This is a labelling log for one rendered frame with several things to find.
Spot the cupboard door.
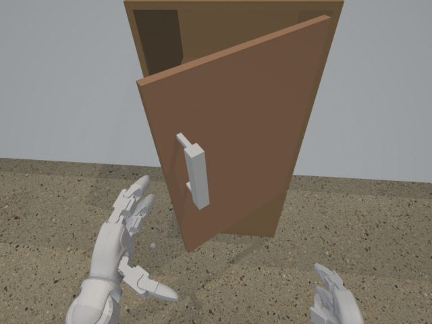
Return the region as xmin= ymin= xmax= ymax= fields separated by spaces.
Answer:
xmin=136 ymin=15 xmax=331 ymax=253

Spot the robot right hand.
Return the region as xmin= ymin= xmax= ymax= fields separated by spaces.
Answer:
xmin=310 ymin=263 xmax=365 ymax=324

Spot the robot left hand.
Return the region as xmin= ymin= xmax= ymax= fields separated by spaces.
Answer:
xmin=90 ymin=175 xmax=179 ymax=302

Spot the left robot forearm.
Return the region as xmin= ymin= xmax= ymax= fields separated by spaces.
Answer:
xmin=65 ymin=277 xmax=123 ymax=324

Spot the handle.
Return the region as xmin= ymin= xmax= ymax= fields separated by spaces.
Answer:
xmin=176 ymin=133 xmax=209 ymax=210

